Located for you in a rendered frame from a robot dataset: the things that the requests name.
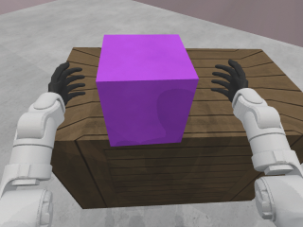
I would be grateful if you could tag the carton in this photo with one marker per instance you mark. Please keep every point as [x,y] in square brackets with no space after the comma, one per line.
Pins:
[146,84]

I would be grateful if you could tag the pedestal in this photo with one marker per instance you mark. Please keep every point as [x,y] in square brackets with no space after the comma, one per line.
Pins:
[213,161]

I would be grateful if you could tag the robot left hand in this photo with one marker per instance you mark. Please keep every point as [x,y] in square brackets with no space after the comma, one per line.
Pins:
[60,80]

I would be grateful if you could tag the left robot upper arm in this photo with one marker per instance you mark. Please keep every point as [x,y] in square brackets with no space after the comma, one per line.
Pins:
[26,208]

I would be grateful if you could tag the robot left forearm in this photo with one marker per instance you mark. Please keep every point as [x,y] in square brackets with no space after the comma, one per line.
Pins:
[34,140]

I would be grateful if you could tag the robot right forearm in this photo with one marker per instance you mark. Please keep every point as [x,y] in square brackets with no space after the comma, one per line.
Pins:
[271,151]

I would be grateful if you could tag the right robot upper arm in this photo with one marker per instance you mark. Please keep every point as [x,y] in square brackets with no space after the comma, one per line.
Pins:
[280,199]

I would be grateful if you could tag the robot right hand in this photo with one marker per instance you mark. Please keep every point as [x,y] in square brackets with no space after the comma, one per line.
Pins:
[237,79]

